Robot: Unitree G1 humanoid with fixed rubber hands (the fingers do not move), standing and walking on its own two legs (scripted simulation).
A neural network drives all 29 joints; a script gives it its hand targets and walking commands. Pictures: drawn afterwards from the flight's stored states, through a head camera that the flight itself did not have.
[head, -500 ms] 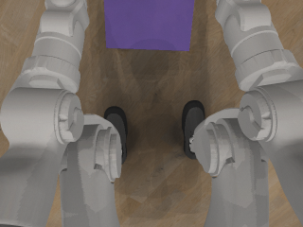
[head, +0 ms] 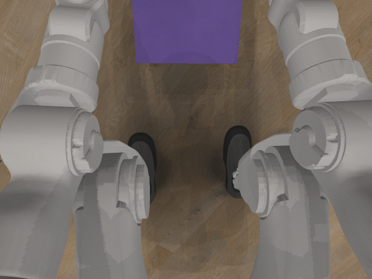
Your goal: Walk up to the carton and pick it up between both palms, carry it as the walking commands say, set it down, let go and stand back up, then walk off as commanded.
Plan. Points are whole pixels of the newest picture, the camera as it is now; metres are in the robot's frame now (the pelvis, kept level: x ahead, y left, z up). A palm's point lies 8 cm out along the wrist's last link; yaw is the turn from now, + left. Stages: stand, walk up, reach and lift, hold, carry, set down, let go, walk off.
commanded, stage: reach and lift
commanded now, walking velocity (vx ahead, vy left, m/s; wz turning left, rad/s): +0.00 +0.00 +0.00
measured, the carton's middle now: out of the picture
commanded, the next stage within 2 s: none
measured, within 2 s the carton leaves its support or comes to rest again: leaves its support in 0.22 s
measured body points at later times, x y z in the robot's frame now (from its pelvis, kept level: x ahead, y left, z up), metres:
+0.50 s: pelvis +0.00 +0.00 +0.00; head +0.38 +0.01 +0.22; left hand +0.57 +0.13 -0.20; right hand +0.58 -0.13 -0.16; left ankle +0.11 +0.12 -0.34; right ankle +0.12 -0.14 -0.34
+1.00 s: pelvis -0.01 +0.01 +0.01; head +0.36 +0.04 +0.25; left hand +0.57 +0.14 -0.15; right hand +0.58 -0.12 -0.11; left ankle +0.11 +0.12 -0.34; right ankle +0.12 -0.14 -0.34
